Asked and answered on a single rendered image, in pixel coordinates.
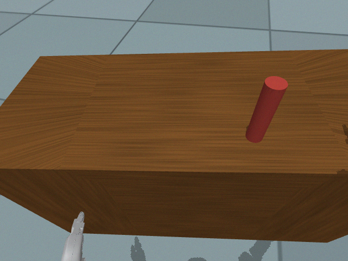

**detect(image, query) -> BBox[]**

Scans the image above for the can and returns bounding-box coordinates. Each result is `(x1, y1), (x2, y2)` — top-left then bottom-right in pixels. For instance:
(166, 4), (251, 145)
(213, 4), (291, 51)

(245, 76), (288, 143)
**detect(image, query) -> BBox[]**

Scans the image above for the left robot hand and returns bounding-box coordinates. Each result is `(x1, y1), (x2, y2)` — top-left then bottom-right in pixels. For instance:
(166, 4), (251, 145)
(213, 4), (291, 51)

(61, 212), (86, 261)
